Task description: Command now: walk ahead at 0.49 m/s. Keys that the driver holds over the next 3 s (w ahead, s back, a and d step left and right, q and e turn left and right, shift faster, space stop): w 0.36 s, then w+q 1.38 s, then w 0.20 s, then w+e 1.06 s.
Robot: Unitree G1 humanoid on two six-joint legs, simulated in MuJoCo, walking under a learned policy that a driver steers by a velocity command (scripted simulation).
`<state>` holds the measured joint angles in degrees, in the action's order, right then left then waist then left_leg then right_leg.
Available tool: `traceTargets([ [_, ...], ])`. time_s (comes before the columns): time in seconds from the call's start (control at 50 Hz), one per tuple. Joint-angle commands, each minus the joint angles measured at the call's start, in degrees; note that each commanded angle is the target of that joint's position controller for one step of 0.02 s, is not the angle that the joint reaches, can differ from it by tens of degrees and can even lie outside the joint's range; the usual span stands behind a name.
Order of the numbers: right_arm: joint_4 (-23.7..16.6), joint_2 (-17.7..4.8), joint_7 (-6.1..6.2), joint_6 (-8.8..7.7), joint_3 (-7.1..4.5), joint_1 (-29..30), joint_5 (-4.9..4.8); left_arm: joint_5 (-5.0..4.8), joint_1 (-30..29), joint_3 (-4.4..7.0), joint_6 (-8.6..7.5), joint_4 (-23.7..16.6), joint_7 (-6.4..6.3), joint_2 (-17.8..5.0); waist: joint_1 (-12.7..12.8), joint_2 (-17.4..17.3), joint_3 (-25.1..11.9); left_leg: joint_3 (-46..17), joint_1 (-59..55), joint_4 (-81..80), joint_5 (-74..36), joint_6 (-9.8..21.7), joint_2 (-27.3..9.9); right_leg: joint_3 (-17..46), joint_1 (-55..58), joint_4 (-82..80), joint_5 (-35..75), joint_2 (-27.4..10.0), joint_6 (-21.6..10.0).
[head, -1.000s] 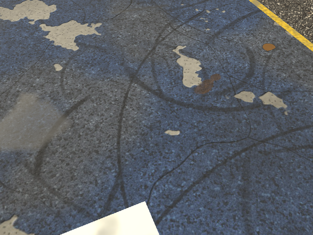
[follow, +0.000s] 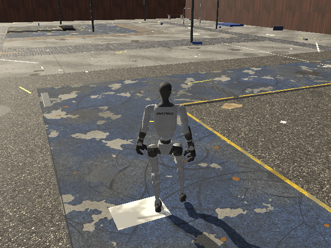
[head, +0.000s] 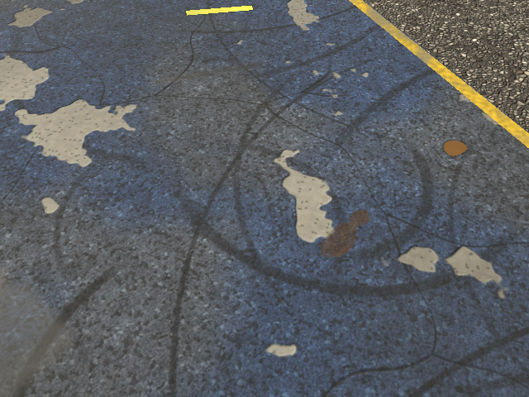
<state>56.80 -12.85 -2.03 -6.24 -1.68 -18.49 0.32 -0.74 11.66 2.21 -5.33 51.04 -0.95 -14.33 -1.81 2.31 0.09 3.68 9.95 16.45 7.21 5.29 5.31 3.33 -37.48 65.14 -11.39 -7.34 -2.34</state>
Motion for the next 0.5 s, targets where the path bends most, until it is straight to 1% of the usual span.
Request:
traceTargets([
  [0.02,-3.1,-7.5,1.16,-0.96,-1.18,2.2,-0.07,0.69,1.9,0.74,0.26,-2.5,-0.39,-2.5,2.6,-4.6,3.1,-12.2,5.5,-11.7,-3.9,9.7,-16.1,0.1,-1.8,-8.0,8.8,-2.4,1.6],
  [0.06,-2.7,-8.3,1.76,-0.52,-1.3,-0.2,-0.48,0.53,-2.9,0.59,-0.14,-3.8,-0.11,-2.0,1.0,-4.4,3.0,-10.8,2.7,-11.3,-4.9,8.4,-15.6,-0.7,-2.1,-17.0,14.2,-1.5,1.7],
  [0.12,-1.8,-9.4,2.06,-0.08,-1.53,-3.5,-1.13,0.01,-9.0,0.28,-0.43,-5.3,0.58,-1.6,-1.3,-4.7,3.3,-9.2,-0.9,-10.5,-4.3,7.1,-15.5,-2.5,0.2,-26.6,17.5,0.7,2.2],
  [0.18,-0.5,-9.6,2.11,0.64,-1.68,-6.2,-1.47,-0.49,-13.6,0.08,-0.71,-7.1,1.65,-1.9,-2.8,-5.2,4.6,-9.7,-6.4,-8.1,-3.4,6.8,-17.6,-2.7,-0.3,-31.6,14.8,1.6,1.7],
  [0.22,-0.1,-9.9,2.25,1.22,-1.94,-6.6,-1.49,-0.58,-14.6,0.2,-1.16,-8.1,2.42,-2.7,-2.4,-5.5,4.7,-10.6,-9.9,-5.6,-4.1,6.1,-19.4,-2.6,0.3,-34.2,10.6,2.2,0.3],
  [0.24,-0.1,-10.4,2.32,1.51,-2.13,-6.2,-1.53,-0.57,-13.5,0.42,-1.42,-8.1,2.69,-3.4,-1.5,-6.0,4.2,-10.9,-11.0,-4.0,-5.9,5.6,-20.0,-2.9,2.4,-35.3,8.3,2.7,-0.5],
  [0.26,-0.3,-10.8,2.36,1.82,-2.28,-5.3,-1.53,-0.54,-11.0,0.86,-1.66,-7.7,2.81,-4.3,0.2,-6.6,2.9,-10.6,-11.2,-1.1,-11.2,5.0,-20.0,-3.9,6.6,-36.4,6.5,3.8,-1.4],
  [0.28,-0.7,-10.6,2.36,2.12,-2.13,-3.9,-1.36,-0.42,-5.1,1.88,-1.81,-6.0,2.71,-6.0,3.6,-6.6,-0.4,-8.8,-10.5,5.8,-20.9,3.8,-18.0,-5.5,14.9,-37.7,5.8,5.8,-2.7],
  [0.3,-1.4,-8.7,2.32,2.24,-1.4,-3.4,-0.7,-0.31,5.8,3.5,-1.94,-2.9,2.32,-9.4,8.0,-4.9,-7.5,-5.8,-5.1,19.1,-23.9,2.1,-14.4,-3.7,29.8,-36.9,7.0,4.5,-5.0],
  [0.32,-3.0,-3.6,2.01,1.43,0.32,-7.6,-0.05,0.89,15.4,5.07,-1.76,-1.2,2.0,-16.0,8.6,6.3,-17.4,-1.2,15.2,42.4,-6.7,-1.8,-7.2,17.2,53.2,-37.5,4.8,-10.3,-12.4],
  [0.34,-2.3,-1.3,1.65,-0.11,1.15,-9.9,-0.99,0.65,17.6,4.62,-1.42,-0.4,2.33,-14.4,7.9,15.1,-22.5,-6.5,29.3,55.4,23.8,-2.9,-1.4,38.5,61.5,-46.9,-2.3,-16.7,-17.5],
  [0.36,-3.0,-8.1,1.42,-1.2,-0.49,-5.5,-2.35,0.35,13.7,3.18,-1.58,-1.1,2.41,-9.9,7.8,9.5,-15.7,-10.9,34.8,60.9,22.1,-1.6,-5.3,33.9,56.0,-48.0,-4.4,-14.8,-14.6],
  [0.38,-4.3,-9.3,1.46,-1.5,-0.86,-1.0,-3.16,0.41,8.3,2.4,-1.49,-2.4,2.25,-7.4,6.5,5.7,-9.9,-9.9,35.1,60.3,16.8,-0.8,-8.3,24.3,47.8,-48.6,-0.6,-13.2,-12.2],
  [0.4,-4.5,-8.6,1.83,-1.12,-0.99,1.0,-2.71,0.61,3.7,1.77,-1.52,-3.1,2.46,-5.6,4.6,1.1,-5.9,-8.9,32.5,56.8,12.1,-1.0,-10.7,17.4,39.6,-50.8,3.9,-10.7,-10.8],
  [0.42,-4.3,-8.0,2.19,-0.18,-1.49,1.1,-2.14,0.83,1.5,1.33,-1.8,-3.3,2.64,-4.0,2.9,1.3,-3.6,-9.3,29.6,53.1,9.0,-1.2,-12.4,12.3,34.5,-53.0,6.1,-8.5,-9.4],
  [0.44,-4.0,-6.6,2.24,0.82,-1.53,-0.2,-2.13,1.16,1.0,1.16,-1.96,-2.7,2.79,-3.3,1.7,2.3,-2.5,-9.5,26.5,51.5,7.2,-1.5,-13.0,8.9,31.1,-54.8,7.2,-7.2,-8.7],
  [0.46,-3.5,-5.2,2.27,1.62,-1.49,-1.3,-2.22,1.34,1.7,1.26,-2.17,-1.8,2.79,-3.3,1.2,2.4,-1.8,-9.5,25.3,50.9,6.1,-1.7,-12.8,6.2,29.2,-55.9,9.7,-6.4,-8.8],
  [0.48,-3.5,-4.6,2.32,2.18,-1.56,-1.6,-2.32,1.53,2.7,1.48,-2.35,-1.0,2.62,-3.9,0.8,2.1,-0.9,-9.9,25.9,50.4,4.7,-1.9,-12.5,3.7,28.5,-56.5,12.7,-6.2,-8.9],
  [0.5,-4.0,-4.5,2.4,2.51,-1.75,-0.7,-2.29,1.71,3.5,1.75,-2.46,-0.4,2.34,-4.7,0.7,1.7,-0.2,-10.6,27.6,49.3,2.7,-2.1,-12.3,1.8,28.6,-57.0,15.2,-6.2,-8.9],
])
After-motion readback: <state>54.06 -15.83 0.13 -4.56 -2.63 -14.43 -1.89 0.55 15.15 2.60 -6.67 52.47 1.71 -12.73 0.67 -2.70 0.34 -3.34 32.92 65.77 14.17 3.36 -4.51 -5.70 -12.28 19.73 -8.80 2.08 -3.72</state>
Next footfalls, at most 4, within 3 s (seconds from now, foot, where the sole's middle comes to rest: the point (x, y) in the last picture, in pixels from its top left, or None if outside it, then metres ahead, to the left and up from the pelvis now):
0.30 right None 0.34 -0.17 -0.78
0.88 left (231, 360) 0.62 0.09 -0.78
1.38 right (254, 254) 0.96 0.03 -0.78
1.92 left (127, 252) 0.97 0.41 -0.78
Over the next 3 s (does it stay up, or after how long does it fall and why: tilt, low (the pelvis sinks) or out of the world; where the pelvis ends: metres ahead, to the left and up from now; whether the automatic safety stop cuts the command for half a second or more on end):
stays up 1.41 0.63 -0.02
